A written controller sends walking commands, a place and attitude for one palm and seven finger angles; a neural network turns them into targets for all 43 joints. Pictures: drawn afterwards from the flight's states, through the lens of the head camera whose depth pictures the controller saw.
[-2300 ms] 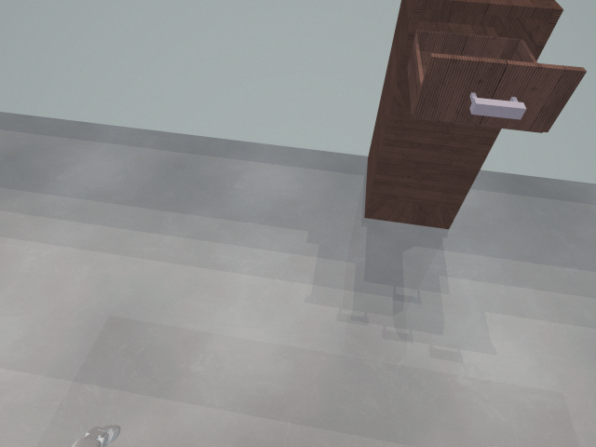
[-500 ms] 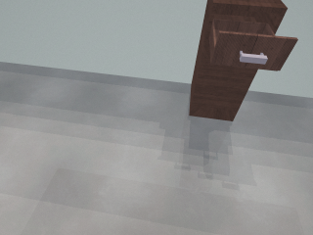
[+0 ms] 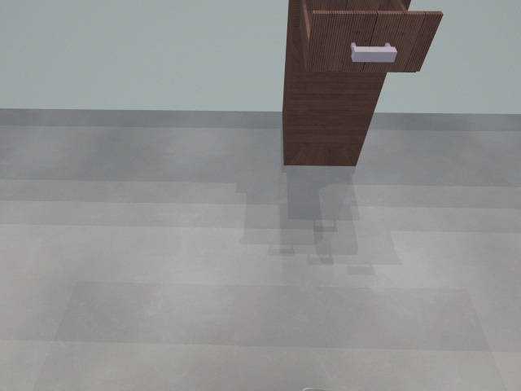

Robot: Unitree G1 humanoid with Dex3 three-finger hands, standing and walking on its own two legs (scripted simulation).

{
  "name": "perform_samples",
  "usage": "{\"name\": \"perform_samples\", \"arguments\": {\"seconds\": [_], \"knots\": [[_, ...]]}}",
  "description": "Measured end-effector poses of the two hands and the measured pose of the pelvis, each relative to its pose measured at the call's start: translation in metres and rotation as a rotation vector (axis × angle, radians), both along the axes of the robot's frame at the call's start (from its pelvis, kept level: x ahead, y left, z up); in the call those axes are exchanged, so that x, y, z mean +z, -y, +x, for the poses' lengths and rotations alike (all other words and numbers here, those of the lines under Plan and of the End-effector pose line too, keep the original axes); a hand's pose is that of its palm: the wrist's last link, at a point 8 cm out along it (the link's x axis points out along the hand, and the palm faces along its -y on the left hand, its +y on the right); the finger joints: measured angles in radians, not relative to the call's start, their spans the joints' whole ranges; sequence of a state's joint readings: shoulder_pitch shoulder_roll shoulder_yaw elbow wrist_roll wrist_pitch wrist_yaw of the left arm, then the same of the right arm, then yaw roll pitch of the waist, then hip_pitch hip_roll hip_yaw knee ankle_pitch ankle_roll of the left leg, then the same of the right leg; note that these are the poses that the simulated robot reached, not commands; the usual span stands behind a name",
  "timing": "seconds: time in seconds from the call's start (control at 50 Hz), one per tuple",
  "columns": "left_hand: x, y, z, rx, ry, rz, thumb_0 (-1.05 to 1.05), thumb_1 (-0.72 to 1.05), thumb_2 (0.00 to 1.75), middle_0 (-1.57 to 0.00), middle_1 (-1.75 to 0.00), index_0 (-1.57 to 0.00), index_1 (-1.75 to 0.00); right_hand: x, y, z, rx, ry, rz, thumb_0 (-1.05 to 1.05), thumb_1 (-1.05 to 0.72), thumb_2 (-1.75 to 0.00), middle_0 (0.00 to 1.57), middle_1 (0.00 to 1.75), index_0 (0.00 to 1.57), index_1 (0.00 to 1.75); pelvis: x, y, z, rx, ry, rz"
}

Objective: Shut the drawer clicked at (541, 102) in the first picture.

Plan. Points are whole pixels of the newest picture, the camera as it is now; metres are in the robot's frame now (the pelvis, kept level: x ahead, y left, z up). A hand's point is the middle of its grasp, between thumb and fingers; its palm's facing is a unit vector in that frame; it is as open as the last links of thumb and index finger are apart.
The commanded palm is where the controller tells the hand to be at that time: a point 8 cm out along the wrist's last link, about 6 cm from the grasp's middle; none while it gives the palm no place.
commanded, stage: walk to a spot facing it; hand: left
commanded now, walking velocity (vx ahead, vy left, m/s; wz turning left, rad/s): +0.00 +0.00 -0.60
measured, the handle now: (372, 50) +0.94 -0.23 +0.04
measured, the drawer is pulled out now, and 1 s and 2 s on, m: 0.30 0.30 0.30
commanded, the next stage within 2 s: none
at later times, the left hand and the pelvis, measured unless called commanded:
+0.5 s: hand out of the picture +0.07 +0.20 -0.15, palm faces -0.17 -0.95 -0.26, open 7.4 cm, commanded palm none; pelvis -0.01 +0.00 +0.01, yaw -15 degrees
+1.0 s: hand (161, 374) +0.16 +0.19 -0.15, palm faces -0.56 -0.81 -0.18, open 7.4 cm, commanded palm none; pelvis -0.02 +0.07 +0.02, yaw -36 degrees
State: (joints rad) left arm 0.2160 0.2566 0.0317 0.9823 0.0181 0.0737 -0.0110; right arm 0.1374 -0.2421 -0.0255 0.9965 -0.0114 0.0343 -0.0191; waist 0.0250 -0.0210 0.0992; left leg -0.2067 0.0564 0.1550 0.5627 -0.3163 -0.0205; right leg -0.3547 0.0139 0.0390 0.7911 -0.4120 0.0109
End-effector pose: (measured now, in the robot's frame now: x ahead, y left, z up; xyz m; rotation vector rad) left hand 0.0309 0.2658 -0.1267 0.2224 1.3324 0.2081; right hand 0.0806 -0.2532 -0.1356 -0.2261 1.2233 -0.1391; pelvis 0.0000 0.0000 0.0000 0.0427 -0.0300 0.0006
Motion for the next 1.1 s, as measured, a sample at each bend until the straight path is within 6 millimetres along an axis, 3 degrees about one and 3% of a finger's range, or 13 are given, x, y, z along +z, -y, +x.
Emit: {"name": "perform_samples", "arguments": {"seconds": [0.1, 0.2, 0.28, 0.44, 0.6, 0.66, 0.76, 0.88, 0.98, 1.1], "knots": [[-0.004, 0.025, -0.003, -0.039, 0.006, 0.013, 0.01, 0.9, 0.9, -0.2, -0.3, -0.2, -0.3, -0.024, 0.016, -0.02, -0.064, -0.028, 0.036, 0.01, -0.9, -0.9, 0.2, 0.3, 0.21, 0.3, -0.013, 0.017, -0.005, -0.053, -0.01, -0.012], [0.008, 0.042, -0.009, -0.051, -0.023, -0.003, 0.01, 0.9, 0.9, -0.2, -0.3, -0.2, -0.3, -0.008, 0.026, -0.03, -0.103, -0.033, 0.036, 0.01, -0.91, -0.9, 0.2, 0.3, 0.2, 0.3, 0.003, 0.024, -0.01, -0.089, -0.027, -0.014], [0.014, 0.047, -0.002, -0.089, -0.028, -0.016, 0.01, 0.9, 0.9, -0.2, -0.3, -0.2, -0.3, 0.006, 0.033, -0.033, -0.145, -0.004, 0.017, 0.01, -0.91, -0.9, 0.2, 0.3, 0.2, 0.3, 0.012, 0.024, -0.01, -0.134, -0.048, -0.006], [0.013, 0.032, 0.031, -0.172, 0.025, -0.022, 0.01, 0.9, 0.9, -0.2, -0.3, -0.2, -0.3, 0.022, 0.032, -0.035, -0.22, 0.065, -0.032, 0.01, -0.91, -0.9, 0.2, 0.29, 0.2, 0.3, 0.014, 0.008, -0.011, -0.219, -0.062, -0.02], [-0.004, -0.006, 0.07, -0.277, 0.065, -0.042, 0.01, 0.9, 0.9, -0.2, -0.3, -0.2, -0.3, 0.039, -0.003, -0.045, -0.295, 0.159, -0.084, 0.01, -0.91, -0.9, 0.2, 0.3, 0.2, 0.3, 0.007, -0.032, -0.016, -0.318, -0.071, -0.045], [-0.01, -0.018, 0.089, -0.321, 0.077, -0.053, 0.01, 0.9, 0.9, -0.2, -0.3, -0.2, -0.3, 0.045, -0.022, -0.067, -0.332, 0.16, -0.102, 0.01, -0.91, -0.9, 0.2, 0.3, 0.2, 0.3, 0.007, -0.046, -0.018, -0.361, -0.052, -0.041], [-0.002, -0.026, 0.116, -0.405, 0.098, -0.074, 0.01, 0.91, 0.9, -0.2, -0.3, -0.2, -0.3, 0.052, -0.05, -0.114, -0.416, 0.092, -0.109, 0.01, -0.9, -0.9, 0.2, 0.3, 0.21, 0.3, 0.016, -0.061, -0.017, -0.434, -0.042, -0.071], [-0.001, -0.016, 0.132, -0.504, 0.062, -0.088, 0.01, 0.91, 0.9, -0.19, -0.3, -0.2, -0.3, 0.047, -0.077, -0.165, -0.545, 0.034, -0.089, 0.01, -0.9, -0.9, 0.2, 0.3, 0.21, 0.3, 0.018, -0.071, -0.018, -0.527, -0.043, -0.08], [0.001, 0.017, 0.148, -0.618, 0.03, -0.112, 0.01, 0.91, 0.9, -0.19, -0.3, -0.2, -0.3, 0.039, -0.099, -0.217, -0.674, -0.037, -0.05, 0.01, -0.9, -0.9, 0.2, 0.3, 0.21, 0.3, 0.018, -0.068, -0.017, -0.609, -0.056, -0.072], [0.008, 0.091, 0.183, -0.788, 0.07, -0.142, 0.01, 0.91, 0.9, -0.19, -0.3, -0.2, -0.3, 0.027, -0.121, -0.283, -0.841, -0.159, 0.01, 0.01, -0.9, -0.9, 0.2, 0.3, 0.21, 0.3, 0.015, -0.047, -0.014, -0.703, -0.073, -0.056]]}}
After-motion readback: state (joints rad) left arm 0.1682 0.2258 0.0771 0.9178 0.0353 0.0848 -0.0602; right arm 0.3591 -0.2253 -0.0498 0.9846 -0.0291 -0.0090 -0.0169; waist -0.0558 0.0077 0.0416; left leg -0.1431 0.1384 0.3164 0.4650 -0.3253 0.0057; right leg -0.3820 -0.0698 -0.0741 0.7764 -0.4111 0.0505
